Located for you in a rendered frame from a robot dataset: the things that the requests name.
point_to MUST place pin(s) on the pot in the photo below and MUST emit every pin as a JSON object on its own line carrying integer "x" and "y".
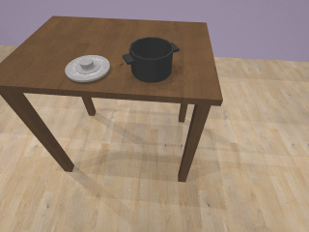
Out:
{"x": 151, "y": 59}

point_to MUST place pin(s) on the table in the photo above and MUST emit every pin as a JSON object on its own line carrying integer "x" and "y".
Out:
{"x": 38, "y": 66}

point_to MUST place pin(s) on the knob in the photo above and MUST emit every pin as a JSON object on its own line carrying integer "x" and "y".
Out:
{"x": 86, "y": 63}

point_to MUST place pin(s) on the lid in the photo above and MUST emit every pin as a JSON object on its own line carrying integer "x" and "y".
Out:
{"x": 76, "y": 73}

